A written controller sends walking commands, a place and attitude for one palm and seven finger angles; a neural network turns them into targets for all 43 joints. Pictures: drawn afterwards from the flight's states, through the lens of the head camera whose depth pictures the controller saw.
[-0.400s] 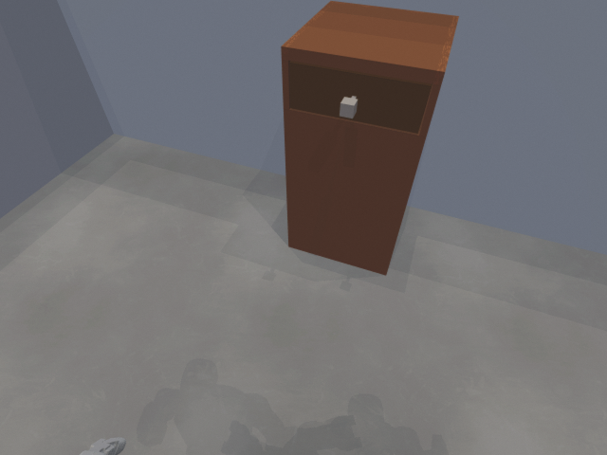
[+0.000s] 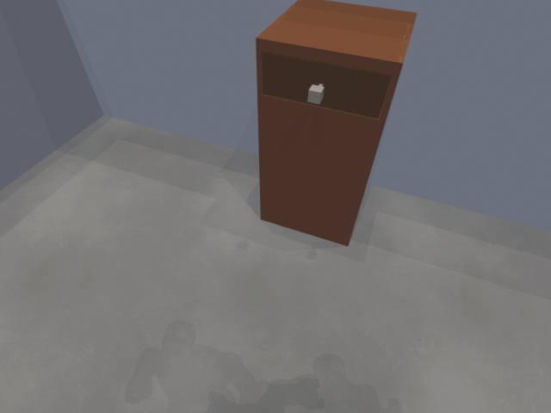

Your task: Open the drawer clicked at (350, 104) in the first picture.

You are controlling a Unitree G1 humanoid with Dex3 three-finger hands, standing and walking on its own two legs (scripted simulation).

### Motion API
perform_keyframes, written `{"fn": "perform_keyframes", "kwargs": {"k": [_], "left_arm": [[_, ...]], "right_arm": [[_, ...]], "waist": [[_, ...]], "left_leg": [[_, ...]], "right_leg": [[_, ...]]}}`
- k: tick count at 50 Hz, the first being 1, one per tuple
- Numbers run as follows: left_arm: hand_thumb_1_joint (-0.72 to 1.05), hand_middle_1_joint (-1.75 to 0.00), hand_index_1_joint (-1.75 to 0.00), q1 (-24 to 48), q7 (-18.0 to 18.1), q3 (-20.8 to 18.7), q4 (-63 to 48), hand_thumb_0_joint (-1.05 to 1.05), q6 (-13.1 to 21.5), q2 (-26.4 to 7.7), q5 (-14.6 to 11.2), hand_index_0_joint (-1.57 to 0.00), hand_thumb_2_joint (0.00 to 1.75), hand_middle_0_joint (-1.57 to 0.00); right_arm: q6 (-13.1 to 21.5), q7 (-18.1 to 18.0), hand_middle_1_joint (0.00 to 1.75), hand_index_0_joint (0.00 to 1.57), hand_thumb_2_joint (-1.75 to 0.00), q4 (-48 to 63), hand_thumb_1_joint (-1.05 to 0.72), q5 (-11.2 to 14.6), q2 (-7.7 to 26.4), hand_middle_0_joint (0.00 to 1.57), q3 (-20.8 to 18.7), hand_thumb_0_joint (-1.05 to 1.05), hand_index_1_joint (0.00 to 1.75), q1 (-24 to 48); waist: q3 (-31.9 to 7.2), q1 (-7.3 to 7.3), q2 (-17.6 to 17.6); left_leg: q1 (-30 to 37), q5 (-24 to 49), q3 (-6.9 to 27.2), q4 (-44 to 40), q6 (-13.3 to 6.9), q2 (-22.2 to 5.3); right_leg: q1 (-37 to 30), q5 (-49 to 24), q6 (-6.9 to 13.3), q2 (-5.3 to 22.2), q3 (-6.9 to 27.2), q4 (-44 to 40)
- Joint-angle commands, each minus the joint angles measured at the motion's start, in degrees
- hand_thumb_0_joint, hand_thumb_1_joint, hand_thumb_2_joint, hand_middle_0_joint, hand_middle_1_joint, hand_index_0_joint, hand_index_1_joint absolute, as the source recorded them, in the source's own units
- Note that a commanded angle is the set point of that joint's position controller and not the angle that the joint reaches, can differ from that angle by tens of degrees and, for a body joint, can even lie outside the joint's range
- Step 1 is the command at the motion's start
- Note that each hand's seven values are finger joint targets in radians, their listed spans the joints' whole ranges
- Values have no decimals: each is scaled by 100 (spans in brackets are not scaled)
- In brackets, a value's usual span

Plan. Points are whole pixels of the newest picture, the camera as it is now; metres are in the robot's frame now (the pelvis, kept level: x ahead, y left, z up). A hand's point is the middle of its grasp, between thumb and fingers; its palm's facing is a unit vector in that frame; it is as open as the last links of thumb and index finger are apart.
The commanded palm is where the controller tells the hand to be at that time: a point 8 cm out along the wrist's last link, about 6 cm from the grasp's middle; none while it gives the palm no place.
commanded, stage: stand and wait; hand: left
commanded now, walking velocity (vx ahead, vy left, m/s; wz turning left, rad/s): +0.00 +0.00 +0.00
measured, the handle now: (317, 91) +1.00 -0.07 -0.03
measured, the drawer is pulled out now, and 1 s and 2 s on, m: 0.00 0.00 0.00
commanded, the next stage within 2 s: look at it before walking up in 0.42 s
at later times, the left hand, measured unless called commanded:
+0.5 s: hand out of the picture +0.08 +0.25 -0.15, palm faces -0.03 -0.94 -0.33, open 7.4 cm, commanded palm none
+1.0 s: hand out of the picture +0.08 +0.25 -0.15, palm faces -0.04 -0.94 -0.33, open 7.4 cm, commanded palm none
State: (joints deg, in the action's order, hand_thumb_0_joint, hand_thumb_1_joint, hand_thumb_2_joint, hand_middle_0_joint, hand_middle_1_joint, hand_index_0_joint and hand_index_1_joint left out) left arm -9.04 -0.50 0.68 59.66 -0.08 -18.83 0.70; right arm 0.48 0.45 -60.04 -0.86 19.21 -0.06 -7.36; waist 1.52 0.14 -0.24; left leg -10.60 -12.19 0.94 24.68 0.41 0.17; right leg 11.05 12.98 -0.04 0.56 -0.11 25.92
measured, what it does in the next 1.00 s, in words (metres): stands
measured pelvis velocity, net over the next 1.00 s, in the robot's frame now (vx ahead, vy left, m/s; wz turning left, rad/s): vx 0.00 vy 0.00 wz -0.01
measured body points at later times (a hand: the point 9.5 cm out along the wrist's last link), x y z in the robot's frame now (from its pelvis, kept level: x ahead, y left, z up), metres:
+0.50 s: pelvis +0.00 +0.00 +0.00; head +0.00 +0.00 +0.45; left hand +0.08 +0.29 -0.13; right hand +0.07 -0.30 -0.13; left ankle +0.01 +0.13 -0.74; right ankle +0.01 -0.12 -0.74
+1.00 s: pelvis +0.00 +0.00 +0.00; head +0.00 +0.00 +0.45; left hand +0.08 +0.30 -0.13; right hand +0.08 -0.30 -0.13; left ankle +0.01 +0.13 -0.74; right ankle +0.01 -0.12 -0.74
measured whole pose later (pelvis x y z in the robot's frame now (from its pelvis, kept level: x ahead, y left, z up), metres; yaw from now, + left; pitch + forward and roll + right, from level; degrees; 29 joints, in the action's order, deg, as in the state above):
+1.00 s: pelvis +0.00 +0.00 +0.00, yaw -1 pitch -2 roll +0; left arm -8.3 -0.4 0.4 62.3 0.3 -19.5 0.8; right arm 0.8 0.3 -63.6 -0.5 19.7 0.0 -6.8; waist 1.6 0.0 -0.1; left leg -8.2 -10.6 0.4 20.8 0.5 -0.2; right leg 8.8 11.1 -0.1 0.2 0.4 21.9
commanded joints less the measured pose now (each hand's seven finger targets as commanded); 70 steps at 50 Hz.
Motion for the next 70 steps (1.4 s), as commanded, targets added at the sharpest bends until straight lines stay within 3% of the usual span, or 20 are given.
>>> {"fn": "perform_keyframes", "kwargs": {"k": [1,24,29,40,51,59,63,67,70], "left_arm": [[90,-30,-30,367,106,-283,-374,0,159,-1223,-7,-20,90,-20],[90,-30,-30,359,105,-271,-153,0,159,-1256,-5,-20,90,-20],[90,-30,-30,352,110,-273,-160,0,175,-1254,-8,-20,90,-20],[90,-30,-30,324,120,-272,-140,0,174,-1244,-5,-20,90,-20],[90,-30,-30,316,112,-270,-116,0,166,-1258,5,-20,90,-20],[90,-30,-30,334,103,-283,-135,0,156,-1275,-2,-20,90,-20],[90,-30,-30,2,134,-206,-138,0,-31,-666,-8,-20,90,-20],[90,-30,-30,-135,121,-273,-341,0,-130,-632,24,-20,90,-20],[90,-30,-30,-217,98,-320,-515,0,-163,-583,37,-20,90,-20]], "right_arm": [[135,-96,30,20,-90,354,-90,12,1130,20,-243,0,30,321],[135,-91,30,20,-90,38,-90,20,1182,20,-217,0,30,238],[154,-96,30,20,-90,40,-90,28,1197,20,-214,0,30,238],[154,-108,30,20,-90,42,-90,39,1205,20,-215,0,30,278],[139,-99,30,20,-90,23,-90,40,1208,20,-213,0,30,284],[155,-125,30,20,-90,9,-90,37,1238,20,-221,0,30,278],[39,-162,30,20,-90,15,-90,26,570,20,-133,0,30,-110],[-53,-196,30,20,-90,204,-90,23,560,20,-229,0,30,-223],[-79,-205,30,20,-90,373,-90,18,597,20,-304,0,30,-224]], "waist": [[-314,-30,-16],[-153,-16,-21],[-357,-20,8],[-378,-15,47],[-242,-19,-27],[-329,-21,19],[-302,-47,11],[-180,-63,0],[-146,-43,190]], "left_leg": [[17,361,507,-452,-215,-577],[37,298,542,-654,-187,-621],[158,551,528,-631,-181,-650],[306,790,519,-661,-186,-685],[256,460,521,-752,-183,-669],[415,722,420,-668,-164,-716],[389,758,134,-355,-63,-764],[258,394,20,-156,-91,-860],[136,76,73,-132,-165,-986]], "right_leg": [[-26,-125,215,629,658,-640],[-34,-45,194,621,686,-815],[-186,-389,196,630,663,-762],[-257,-738,185,626,611,-749],[-166,-367,167,622,656,-878],[-170,-842,193,596,698,-776],[96,-1238,128,556,782,-420],[500,-1154,142,429,926,-112],[759,-945,142,280,929,187]]}}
